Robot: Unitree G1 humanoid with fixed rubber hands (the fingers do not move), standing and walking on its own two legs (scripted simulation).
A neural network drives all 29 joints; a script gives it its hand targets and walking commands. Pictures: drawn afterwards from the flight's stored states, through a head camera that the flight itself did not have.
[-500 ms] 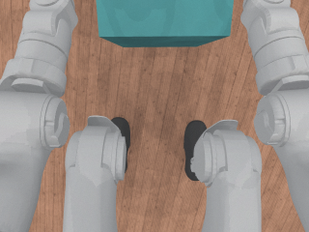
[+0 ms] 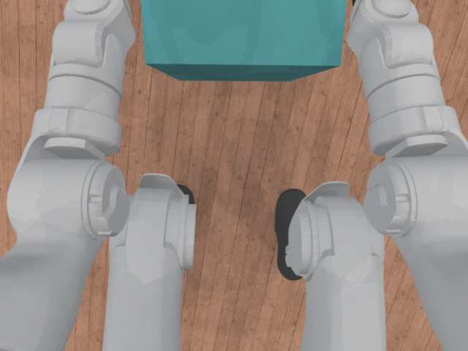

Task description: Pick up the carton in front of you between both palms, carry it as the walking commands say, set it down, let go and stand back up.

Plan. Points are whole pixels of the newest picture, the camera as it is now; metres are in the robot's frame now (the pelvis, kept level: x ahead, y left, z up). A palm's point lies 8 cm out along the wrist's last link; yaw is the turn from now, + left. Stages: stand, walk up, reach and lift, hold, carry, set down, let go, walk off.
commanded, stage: reach and lift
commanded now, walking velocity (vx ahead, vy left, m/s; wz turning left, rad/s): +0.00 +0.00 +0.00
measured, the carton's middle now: (238, 0) +0.56 +0.02 -0.23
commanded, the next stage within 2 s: none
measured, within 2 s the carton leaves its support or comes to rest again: neither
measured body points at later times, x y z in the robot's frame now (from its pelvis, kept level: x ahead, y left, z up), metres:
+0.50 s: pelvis -0.02 +0.00 +0.10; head +0.26 +0.00 +0.45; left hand +0.51 +0.16 +0.04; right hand +0.51 -0.14 +0.03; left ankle +0.10 +0.14 -0.33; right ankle +0.10 -0.13 -0.33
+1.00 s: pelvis +0.02 +0.00 +0.23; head +0.21 +0.01 +0.64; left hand +0.47 +0.16 +0.19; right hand +0.48 -0.14 +0.19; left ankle +0.10 +0.14 -0.33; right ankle +0.10 -0.13 -0.33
